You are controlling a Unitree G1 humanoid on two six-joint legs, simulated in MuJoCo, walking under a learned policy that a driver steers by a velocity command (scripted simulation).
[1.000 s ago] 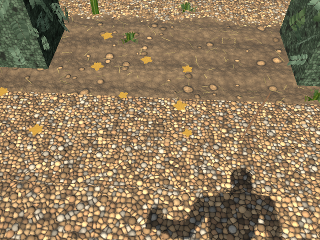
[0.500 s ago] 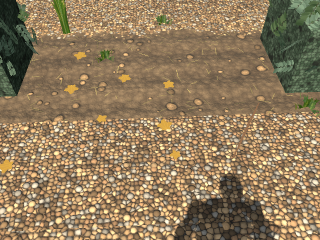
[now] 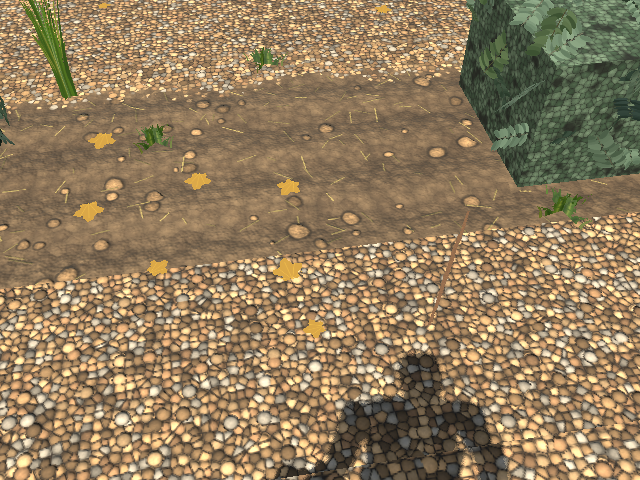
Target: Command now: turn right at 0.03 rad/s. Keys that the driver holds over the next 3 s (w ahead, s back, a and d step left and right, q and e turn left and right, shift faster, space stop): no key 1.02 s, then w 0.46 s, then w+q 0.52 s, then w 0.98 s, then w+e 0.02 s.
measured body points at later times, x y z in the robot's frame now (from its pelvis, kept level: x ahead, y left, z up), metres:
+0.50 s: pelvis +0.01 +0.00 +0.00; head +0.01 +0.00 +0.45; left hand +0.02 +0.24 -0.15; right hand +0.04 -0.25 -0.15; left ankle +0.01 +0.10 -0.74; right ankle -0.01 -0.12 -0.74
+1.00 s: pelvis +0.00 +0.00 +0.00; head +0.01 +0.01 +0.45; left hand -0.01 +0.22 -0.16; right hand +0.00 -0.22 -0.16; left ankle +0.01 +0.10 -0.74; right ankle -0.01 -0.12 -0.74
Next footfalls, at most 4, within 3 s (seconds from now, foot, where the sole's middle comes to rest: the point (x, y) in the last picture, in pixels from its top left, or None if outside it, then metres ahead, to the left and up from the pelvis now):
1.74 left None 0.38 0.06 -0.77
2.44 right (318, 373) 0.87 0.03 -0.94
2.90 left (239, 318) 1.05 0.26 -0.94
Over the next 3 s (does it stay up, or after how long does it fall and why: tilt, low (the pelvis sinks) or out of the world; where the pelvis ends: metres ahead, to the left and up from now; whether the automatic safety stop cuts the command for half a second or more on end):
stays up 1.00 0.17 -0.17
